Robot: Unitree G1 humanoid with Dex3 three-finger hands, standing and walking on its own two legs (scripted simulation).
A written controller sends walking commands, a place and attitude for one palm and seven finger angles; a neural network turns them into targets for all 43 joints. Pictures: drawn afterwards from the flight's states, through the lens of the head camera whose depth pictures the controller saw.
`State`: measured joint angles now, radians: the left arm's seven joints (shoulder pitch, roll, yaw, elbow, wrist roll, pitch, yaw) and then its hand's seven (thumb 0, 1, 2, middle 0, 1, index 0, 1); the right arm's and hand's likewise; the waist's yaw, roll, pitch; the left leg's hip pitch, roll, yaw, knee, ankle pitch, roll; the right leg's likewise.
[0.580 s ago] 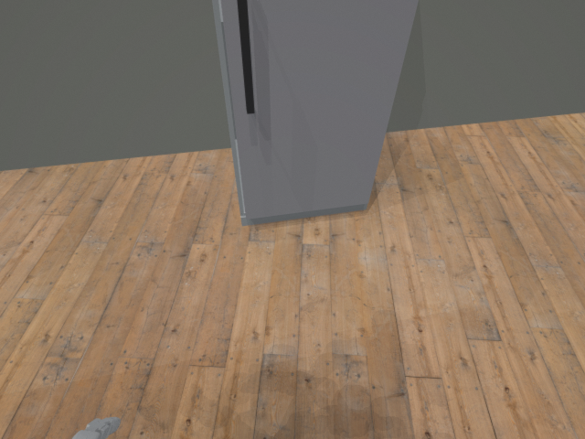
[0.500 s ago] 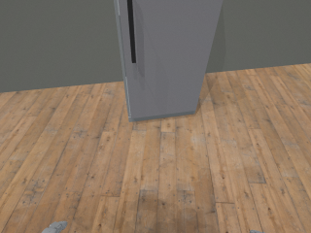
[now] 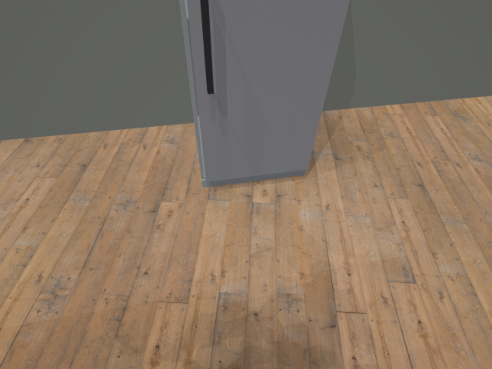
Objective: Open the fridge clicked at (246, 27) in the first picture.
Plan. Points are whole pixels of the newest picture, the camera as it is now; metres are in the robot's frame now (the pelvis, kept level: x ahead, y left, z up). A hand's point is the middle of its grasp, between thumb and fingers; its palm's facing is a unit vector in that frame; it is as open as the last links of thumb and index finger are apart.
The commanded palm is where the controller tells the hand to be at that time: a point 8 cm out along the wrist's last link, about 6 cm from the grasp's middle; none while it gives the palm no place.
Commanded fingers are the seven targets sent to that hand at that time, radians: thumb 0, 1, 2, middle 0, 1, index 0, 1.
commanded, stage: stand and wait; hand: left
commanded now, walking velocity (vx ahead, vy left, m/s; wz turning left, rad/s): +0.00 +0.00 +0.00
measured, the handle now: (206, 35) +1.10 +0.21 +0.07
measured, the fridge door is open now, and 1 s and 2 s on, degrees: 0 0 0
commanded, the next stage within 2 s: look at it before walking up in 0.24 s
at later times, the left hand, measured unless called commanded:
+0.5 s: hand out of the picture +0.07 +0.24 -0.15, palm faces -0.04 -0.94 -0.33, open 7.4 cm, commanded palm none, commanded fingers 0.00 0.90 0.90 -0.20 -0.30 -0.20 -0.30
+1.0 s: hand out of the picture +0.08 +0.24 -0.15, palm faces -0.04 -0.94 -0.34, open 7.4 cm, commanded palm none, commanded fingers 0.00 0.90 0.90 -0.20 -0.30 -0.20 -0.30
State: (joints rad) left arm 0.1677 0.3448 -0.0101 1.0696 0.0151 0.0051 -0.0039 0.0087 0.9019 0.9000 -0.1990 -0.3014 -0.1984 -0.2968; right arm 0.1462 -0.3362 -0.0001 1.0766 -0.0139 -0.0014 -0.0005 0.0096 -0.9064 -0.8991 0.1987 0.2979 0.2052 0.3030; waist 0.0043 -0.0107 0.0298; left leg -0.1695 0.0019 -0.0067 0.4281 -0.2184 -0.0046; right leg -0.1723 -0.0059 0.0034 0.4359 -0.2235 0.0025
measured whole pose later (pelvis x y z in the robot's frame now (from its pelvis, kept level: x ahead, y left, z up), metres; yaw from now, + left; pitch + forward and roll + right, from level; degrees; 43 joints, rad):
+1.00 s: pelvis +0.01 -0.01 +0.00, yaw +0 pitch -2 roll +0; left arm 0.14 0.34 -0.01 1.09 0.02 -0.01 0.00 0.01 0.90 0.90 -0.20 -0.30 -0.20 -0.30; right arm 0.12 -0.34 0.01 1.11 -0.01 -0.01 0.00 0.01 -0.91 -0.90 0.20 0.30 0.21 0.30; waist 0.00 0.00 0.03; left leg -0.14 0.01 0.00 0.37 -0.20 -0.01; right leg -0.15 0.00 0.01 0.39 -0.20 0.00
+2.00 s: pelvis +0.33 -0.06 -0.01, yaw -25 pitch -2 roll -1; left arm 0.37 0.18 0.07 1.10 0.03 -0.02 0.00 0.01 0.91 0.90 -0.20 -0.30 -0.19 -0.30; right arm 0.17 -0.12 -0.03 0.98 -0.02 -0.08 -0.01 0.00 -0.91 -0.90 0.20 0.30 0.20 0.30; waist 0.04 -0.05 0.05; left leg -0.31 0.08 0.21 0.60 -0.26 0.05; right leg -0.39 -0.01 -0.02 1.27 -0.40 -0.03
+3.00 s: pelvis +0.43 -0.08 +0.00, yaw -7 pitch +1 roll -2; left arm 0.17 0.26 0.09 0.96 0.02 0.06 0.02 0.01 0.91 0.90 -0.19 -0.30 -0.19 -0.30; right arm 0.24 -0.20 -0.06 0.94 -0.02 0.01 -0.01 0.01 -0.91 -0.90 0.20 0.30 0.20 0.30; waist -0.02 -0.03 0.06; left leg -0.26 -0.04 0.00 0.46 -0.21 0.07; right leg -0.48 -0.07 -0.01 1.05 -0.37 0.11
